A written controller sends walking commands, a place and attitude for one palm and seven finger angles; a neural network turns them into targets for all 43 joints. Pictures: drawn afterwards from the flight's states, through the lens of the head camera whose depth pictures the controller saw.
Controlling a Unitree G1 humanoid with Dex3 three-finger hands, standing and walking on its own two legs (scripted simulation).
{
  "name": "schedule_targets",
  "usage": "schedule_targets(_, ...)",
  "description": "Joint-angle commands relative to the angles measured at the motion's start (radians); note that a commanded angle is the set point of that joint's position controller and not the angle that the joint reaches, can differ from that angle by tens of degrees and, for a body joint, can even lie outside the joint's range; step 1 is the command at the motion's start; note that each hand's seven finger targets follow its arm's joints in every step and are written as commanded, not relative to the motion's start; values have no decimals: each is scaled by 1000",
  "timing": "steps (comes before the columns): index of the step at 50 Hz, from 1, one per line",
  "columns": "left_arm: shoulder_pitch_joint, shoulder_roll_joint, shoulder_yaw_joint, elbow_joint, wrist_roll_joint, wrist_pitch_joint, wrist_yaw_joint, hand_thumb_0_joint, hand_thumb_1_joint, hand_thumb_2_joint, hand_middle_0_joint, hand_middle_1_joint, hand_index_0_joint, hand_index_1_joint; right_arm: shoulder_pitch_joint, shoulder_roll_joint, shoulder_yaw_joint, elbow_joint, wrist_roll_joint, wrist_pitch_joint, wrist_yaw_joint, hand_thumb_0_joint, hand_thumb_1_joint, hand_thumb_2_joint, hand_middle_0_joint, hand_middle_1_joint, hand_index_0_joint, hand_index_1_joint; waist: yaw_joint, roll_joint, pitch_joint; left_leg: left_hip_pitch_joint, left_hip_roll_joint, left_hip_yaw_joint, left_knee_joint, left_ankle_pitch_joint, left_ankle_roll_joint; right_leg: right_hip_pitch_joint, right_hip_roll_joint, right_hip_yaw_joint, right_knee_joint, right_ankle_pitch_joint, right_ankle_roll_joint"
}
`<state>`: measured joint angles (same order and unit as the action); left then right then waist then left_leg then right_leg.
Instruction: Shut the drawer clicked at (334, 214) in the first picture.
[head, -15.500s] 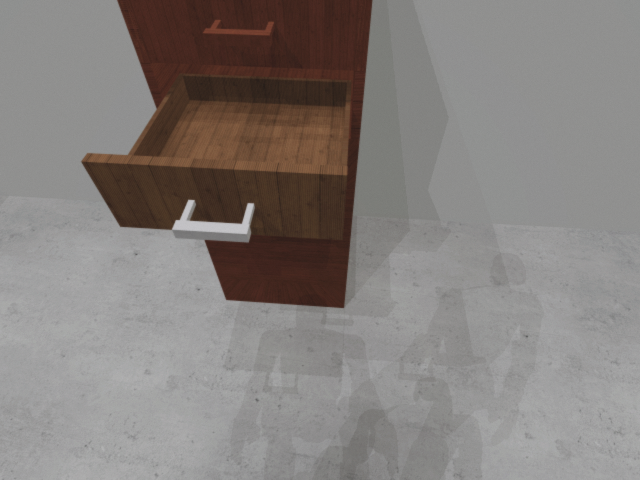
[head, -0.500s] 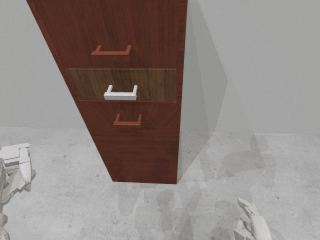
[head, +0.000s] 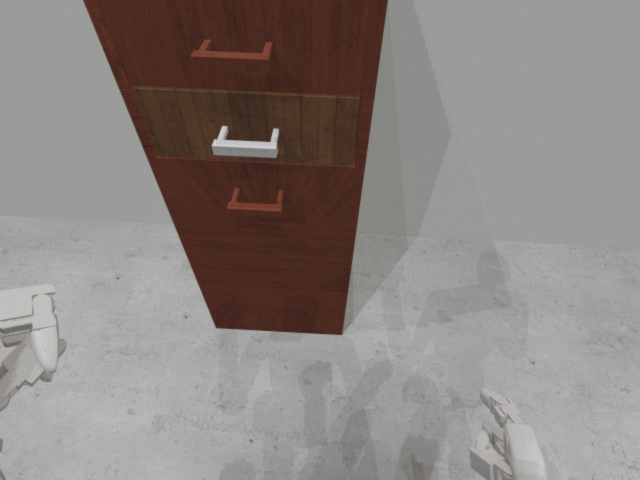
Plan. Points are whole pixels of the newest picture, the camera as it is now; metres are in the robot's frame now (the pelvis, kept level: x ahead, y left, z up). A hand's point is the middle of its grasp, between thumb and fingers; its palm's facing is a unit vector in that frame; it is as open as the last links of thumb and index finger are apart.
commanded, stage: step back with the hand held close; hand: left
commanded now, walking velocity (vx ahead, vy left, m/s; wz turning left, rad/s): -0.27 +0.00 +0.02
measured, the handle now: (247, 141) +0.64 +0.18 +0.05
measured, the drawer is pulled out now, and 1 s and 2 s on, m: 0.00 0.00 0.00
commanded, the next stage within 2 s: stop stepping back and stand still in 1.08 s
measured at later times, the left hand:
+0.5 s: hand (26, 407) +0.14 +0.24 +0.17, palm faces +0.37 -0.80 -0.48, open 3.2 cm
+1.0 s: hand out of the picture +0.08 +0.24 +0.18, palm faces +0.28 -0.82 -0.50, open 3.2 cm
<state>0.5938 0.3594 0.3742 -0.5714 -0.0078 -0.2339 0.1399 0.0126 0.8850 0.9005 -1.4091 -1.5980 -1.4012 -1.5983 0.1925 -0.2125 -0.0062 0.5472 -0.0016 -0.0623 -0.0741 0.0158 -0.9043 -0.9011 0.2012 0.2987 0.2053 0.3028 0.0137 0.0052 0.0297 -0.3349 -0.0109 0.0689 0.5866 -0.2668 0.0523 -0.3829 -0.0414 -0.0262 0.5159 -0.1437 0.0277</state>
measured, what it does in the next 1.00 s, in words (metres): walks backwards: right foot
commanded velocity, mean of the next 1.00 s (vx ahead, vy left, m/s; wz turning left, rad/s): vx -0.39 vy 0.00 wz -0.01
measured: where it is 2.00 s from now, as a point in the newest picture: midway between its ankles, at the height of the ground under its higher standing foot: outside the picture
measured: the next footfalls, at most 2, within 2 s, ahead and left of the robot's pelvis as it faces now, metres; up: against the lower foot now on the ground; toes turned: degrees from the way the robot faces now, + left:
right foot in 0.66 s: -0.09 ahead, -0.13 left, +0.00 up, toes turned +4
left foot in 1.28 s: -0.16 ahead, +0.16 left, +0.00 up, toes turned +0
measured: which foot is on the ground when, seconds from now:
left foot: down 0.00-1.00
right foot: down 0.00-0.50, up 0.52-0.64, down 0.66-1.00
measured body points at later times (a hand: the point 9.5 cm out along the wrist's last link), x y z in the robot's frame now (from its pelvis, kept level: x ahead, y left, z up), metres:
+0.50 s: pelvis -0.05 +0.00 -0.01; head -0.02 +0.02 +0.44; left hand +0.12 +0.28 +0.20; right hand +0.14 -0.24 -0.08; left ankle +0.03 +0.09 -0.73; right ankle +0.06 -0.14 -0.73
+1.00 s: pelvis -0.12 +0.01 +0.00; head -0.10 +0.04 +0.45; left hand +0.06 +0.29 +0.20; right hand +0.05 -0.24 -0.06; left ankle +0.02 +0.09 -0.73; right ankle -0.14 -0.13 -0.73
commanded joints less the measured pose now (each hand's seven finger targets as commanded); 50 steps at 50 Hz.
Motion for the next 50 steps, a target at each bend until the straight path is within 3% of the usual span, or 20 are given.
schedule_targets(1, -15, 174, 119, -200, -10, -72, 29, 0, 900, 900, -1400, -1600, -1400, -1600, -67, -130, -56, -149, -4, -66, -11, 0, -900, -900, 200, 300, 200, 300, -25, -29, -80, -162, 76, -138, -182, -229, 19, 153, -46, 158, -118, -161, -42)
schedule_targets(4, -18, 167, 122, -206, -2, -83, 33, 0, 900, 900, -1400, -1600, -1400, -1600, -70, -142, -55, -154, -4, -75, -13, 0, -900, -900, 200, 300, 200, 300, -23, 52, -78, -268, 119, -176, -260, -298, 41, 243, -1, 113, -23, -127, -23)
schedule_targets(7, -2, 181, 155, -225, 13, -97, 34, 0, 900, 900, -1400, -1600, -1400, -1600, -78, -140, -59, -161, -1, -93, -17, 0, -900, -900, 200, 300, 200, 300, -9, 155, -111, -414, 192, -240, -347, -323, 76, 416, 61, 65, 190, 71, -1)
schedule_targets(10, 0, 191, 171, -238, 8, -103, 23, 0, 900, 900, -1400, -1600, -1400, -1600, -73, -134, -66, -159, -3, -102, -13, 0, -900, -900, 200, 300, 200, 300, -12, 83, -126, -388, 171, -221, -270, -154, 65, 414, 59, 100, 202, 221, -7)
schedule_targets(14, -15, 173, 154, -235, -1, -109, 8, 0, 900, 900, -1400, -1600, -1400, -1600, -62, -134, -72, -142, -7, -95, -4, 0, -900, -900, 200, 300, 200, 300, -24, 22, -129, -327, 107, -157, -157, -168, 39, 314, -3, 205, 122, 279, -34)
schedule_targets(19, -19, 197, 158, -233, -12, -115, 12, 0, 900, 900, -1400, -1600, -1400, -1600, -58, -120, -77, -127, -7, -70, 7, 0, -900, -900, 200, 300, 200, 300, -34, -97, -125, -140, 34, -119, 0, -233, 1, 41, -99, 313, -120, -109, -85)
schedule_targets(22, 7, 202, 167, -235, -15, -130, 25, 0, 900, 900, -1400, -1600, -1400, -1600, -65, -120, -73, -126, -8, -62, 5, 0, -900, -900, 200, 300, 200, 300, -40, -39, -125, -96, 62, -161, -74, -218, 8, -21, -53, 229, -100, -183, -66)
schedule_targets(24, 15, 198, 185, -248, -5, -144, 27, 0, 900, 900, -1400, -1600, -1400, -1600, -77, -141, -76, -141, -8, -78, -4, 0, -900, -900, 200, 300, 200, 300, -38, 111, -135, -293, 169, -261, -270, -353, 62, 168, 52, 135, 115, -115, -19)
schedule_targets(25, 5, 190, 187, -262, 4, -148, 24, 0, 900, 900, -1400, -1600, -1400, -1600, -92, -149, -75, -146, -6, -92, -9, 0, -900, -900, 200, 300, 200, 300, -29, 237, -140, -446, 264, -367, -403, -470, 102, 310, 117, 74, 319, -67, 3)
schedule_targets(26, -3, 202, 207, -261, 11, -150, 23, 0, 900, 900, -1400, -1600, -1400, -1600, -92, -140, -80, -141, -12, -103, -13, 0, -900, -900, 200, 300, 200, 300, -22, 257, -145, -493, 334, -413, -447, -469, 131, 343, 140, 69, 442, -118, 10)
schedule_targets(28, 6, 193, 202, -237, 2, -145, 22, 0, 900, 900, -1400, -1600, -1400, -1600, -71, -129, -90, -125, -14, -119, -10, 0, -900, -900, 200, 300, 200, 300, -18, 143, -120, -417, 339, -375, -381, -331, 141, 272, 135, 95, 448, -240, 1)
schedule_targets(31, 33, 144, 128, -232, -22, -152, 5, 0, 900, 900, -1400, -1600, -1400, -1600, -58, -120, -74, -88, -23, -144, 3, 0, -900, -900, 200, 300, 200, 300, -17, 134, -96, -160, 266, -286, -254, -30, 78, 147, 91, 72, 96, -253, -21)
schedule_targets(33, -7, 161, 108, -234, -26, -164, -7, 0, 900, 900, -1400, -1600, -1400, -1600, -62, -123, -65, -49, -31, -148, 11, 0, -900, -900, 200, 300, 200, 300, -21, 116, -120, 36, 195, -209, -150, 202, 23, 66, 49, 106, -136, -14, -29)
schedule_targets(35, -65, 209, 123, -243, -19, -178, -4, 0, 900, 900, -1400, -1600, -1400, -1600, -49, -98, -59, -20, -32, -130, 7, 0, -900, -900, 200, 300, 200, 300, -28, 39, -240, 206, 135, -95, -49, 487, -29, 52, -62, 203, -128, 407, -40)
schedule_targets(37, -51, 214, 119, -240, -28, -152, -5, 0, 900, 900, -1400, -1600, -1400, -1600, -69, -100, -66, -62, -7, -115, 1, 0, -900, -900, 200, 300, 200, 300, -28, -105, -340, 265, 69, -21, 3, 431, -37, 89, -75, 149, -110, 654, 39)
schedule_targets(40, 59, 249, 169, -219, -46, -135, -3, 0, 900, 900, -1400, -1600, -1400, -1600, -101, -90, -53, -97, -3, -83, -4, 0, -900, -900, 200, 300, 200, 300, -25, -58, -257, 194, 41, -49, 18, 222, -39, 21, -113, 167, -151, 438, -12)
schedule_targets(45, 66, 264, 172, -217, -67, -144, -12, 0, 900, 900, -1400, -1600, -1400, -1600, -121, -111, -49, -122, -1, -76, -14, 0, -900, -900, 200, 300, 200, 300, -30, 56, -116, 197, 105, -149, -113, 130, -30, -122, -8, 104, -160, -64, -41)
schedule_targets(48, 56, 242, 174, -207, -68, -153, -17, 0, 900, 900, -1400, -1600, -1400, -1600, -113, -150, -55, -134, -14, -97, -20, 0, -900, -900, 200, 300, 200, 300, -25, 223, -89, -100, 237, -330, -449, -264, 26, 137, 138, 31, 41, -258, -26)
schedule_targets(49, 53, 235, 182, -199, -65, -149, -18, 0, 900, 900, -1400, -1600, -1400, -1600, -107, -157, -63, -129, -19, -102, -22, 0, -900, -900, 200, 300, 200, 300, -18, 257, -101, -238, 294, -384, -553, -410, 44, 275, 159, 23, 166, -276, -30)
schedule_targets(50, 38, 238, 179, -222, -62, -150, -19, 0, 900, 900, -1400, -1600, -1400, -1600, -110, -144, -62, -130, -23, -107, -20, 0, -900, -900, 200, 300, 200, 300, -11, 248, -125, -253, 306, -393, -562, -386, 48, 303, 150, 39, 209, -299, -38)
